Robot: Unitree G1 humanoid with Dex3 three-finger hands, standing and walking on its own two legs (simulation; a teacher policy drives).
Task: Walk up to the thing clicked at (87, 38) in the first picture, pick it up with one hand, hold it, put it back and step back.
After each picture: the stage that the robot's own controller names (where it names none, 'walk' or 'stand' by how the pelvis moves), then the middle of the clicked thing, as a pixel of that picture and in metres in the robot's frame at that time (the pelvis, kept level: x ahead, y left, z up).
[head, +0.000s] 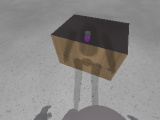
stand; (87, 36) +0.91 +0.08 -0.07
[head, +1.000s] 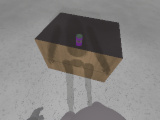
walk; (79, 40) +0.77 +0.12 -0.07
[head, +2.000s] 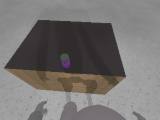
stand; (65, 61) +0.43 +0.22 -0.04
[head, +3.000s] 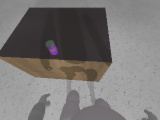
walk; (52, 48) +0.50 +0.35 -0.03
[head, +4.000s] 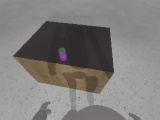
stand; (62, 54) +0.55 +0.29 -0.07
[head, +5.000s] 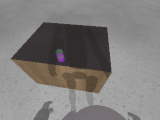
stand; (60, 55) +0.54 +0.30 -0.07
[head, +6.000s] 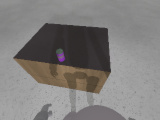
stand; (60, 55) +0.55 +0.31 -0.08
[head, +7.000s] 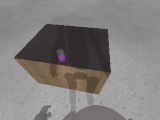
stand; (61, 55) +0.56 +0.31 -0.08
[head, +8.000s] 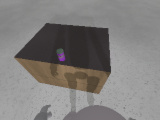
rise first; (61, 55) +0.56 +0.31 -0.08
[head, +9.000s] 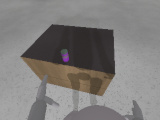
rise first; (65, 55) +0.55 +0.30 -0.07
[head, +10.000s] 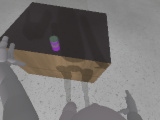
go down; (55, 43) +0.57 +0.28 -0.03
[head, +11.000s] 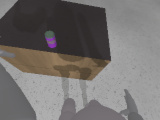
go down; (51, 39) +0.57 +0.29 +0.00
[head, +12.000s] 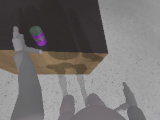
close in; (38, 36) +0.55 +0.30 +0.02
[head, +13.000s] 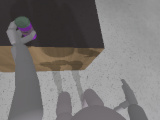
close; (26, 29) +0.57 +0.31 +0.04
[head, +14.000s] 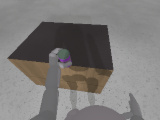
lift; (65, 58) +0.37 +0.17 +0.13
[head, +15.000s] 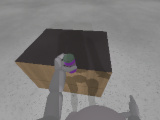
hold; (70, 63) +0.33 +0.14 +0.13
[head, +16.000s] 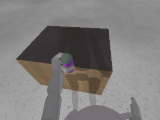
hold; (68, 63) +0.33 +0.16 +0.13
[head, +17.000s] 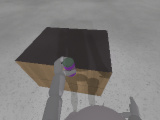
hold; (69, 67) +0.32 +0.15 +0.10
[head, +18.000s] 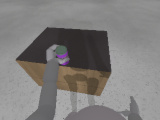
crouch; (62, 55) +0.37 +0.19 +0.16
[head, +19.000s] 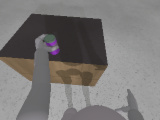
crouch; (52, 45) +0.46 +0.24 +0.12
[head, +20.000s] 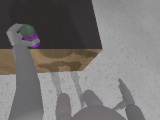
lower; (31, 37) +0.53 +0.28 +0.03
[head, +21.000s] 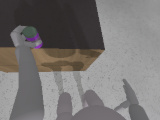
lower; (33, 38) +0.52 +0.28 +0.03
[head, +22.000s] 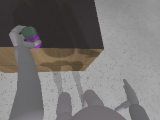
lower; (32, 38) +0.52 +0.28 +0.03
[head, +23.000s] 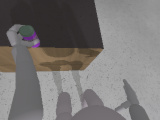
lower; (30, 37) +0.52 +0.28 +0.04
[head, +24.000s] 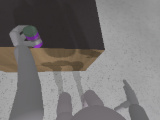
open; (33, 37) +0.52 +0.28 +0.03
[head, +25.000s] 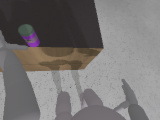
sink last; (30, 36) +0.52 +0.28 +0.03
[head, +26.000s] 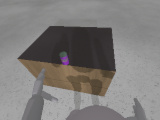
sink last; (64, 58) +0.51 +0.28 -0.02
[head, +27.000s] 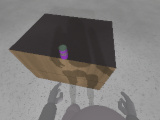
stand; (63, 52) +0.51 +0.26 -0.02
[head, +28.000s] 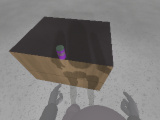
stand; (61, 52) +0.52 +0.28 -0.01
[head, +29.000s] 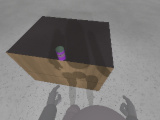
stand; (61, 53) +0.51 +0.26 -0.01
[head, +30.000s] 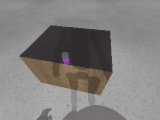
stand; (65, 58) +0.54 +0.26 -0.07
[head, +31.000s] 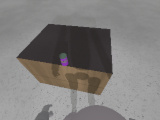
stand; (64, 59) +0.51 +0.27 -0.08
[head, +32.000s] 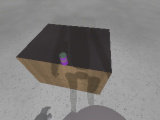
stand; (63, 59) +0.51 +0.27 -0.08
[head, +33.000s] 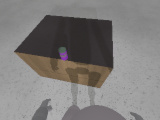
walk; (63, 53) +0.52 +0.27 -0.07
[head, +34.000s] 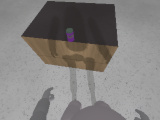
walk; (70, 35) +0.69 +0.23 -0.05
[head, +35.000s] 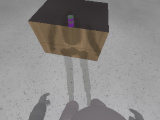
walk; (70, 21) +0.96 +0.28 -0.06
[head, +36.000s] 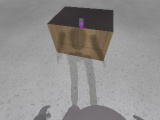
stand; (81, 23) +1.16 +0.22 -0.06
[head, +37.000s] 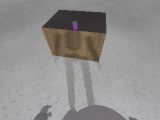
stand; (75, 25) +1.15 +0.27 -0.07
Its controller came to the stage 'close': yes
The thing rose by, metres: 0.23
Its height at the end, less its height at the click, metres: +0.00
